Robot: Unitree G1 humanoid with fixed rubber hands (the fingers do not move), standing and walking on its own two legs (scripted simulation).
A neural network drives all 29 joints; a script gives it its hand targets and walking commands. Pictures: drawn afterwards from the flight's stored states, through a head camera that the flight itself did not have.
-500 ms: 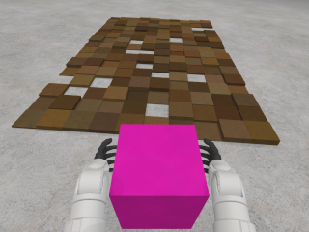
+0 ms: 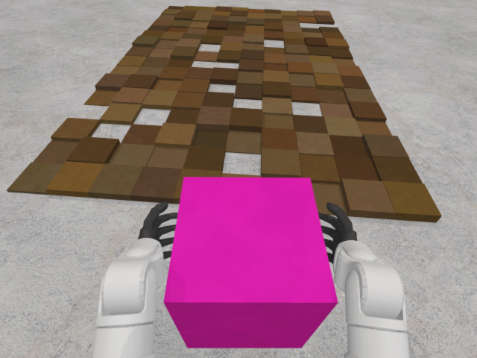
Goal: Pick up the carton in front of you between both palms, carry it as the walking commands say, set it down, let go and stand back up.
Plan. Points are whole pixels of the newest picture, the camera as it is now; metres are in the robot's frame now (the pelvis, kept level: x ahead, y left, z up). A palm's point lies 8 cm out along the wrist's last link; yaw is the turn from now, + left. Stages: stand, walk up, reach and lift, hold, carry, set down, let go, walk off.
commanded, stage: carry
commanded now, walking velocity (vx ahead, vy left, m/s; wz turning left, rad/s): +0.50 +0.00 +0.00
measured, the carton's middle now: (245, 267) +0.29 -0.01 +0.01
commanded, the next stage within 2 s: none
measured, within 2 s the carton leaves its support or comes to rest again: neither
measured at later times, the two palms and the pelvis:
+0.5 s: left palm (202, 146) +0.54 +0.09 +0.07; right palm (336, 150) +0.54 -0.21 +0.07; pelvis +0.27 -0.05 -0.01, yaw +0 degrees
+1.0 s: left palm (211, 54) +0.94 +0.10 +0.12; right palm (309, 59) +0.90 -0.19 +0.12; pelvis +0.59 -0.02 -0.01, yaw -4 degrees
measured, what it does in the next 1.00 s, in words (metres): walks ahead: left foot, then right foot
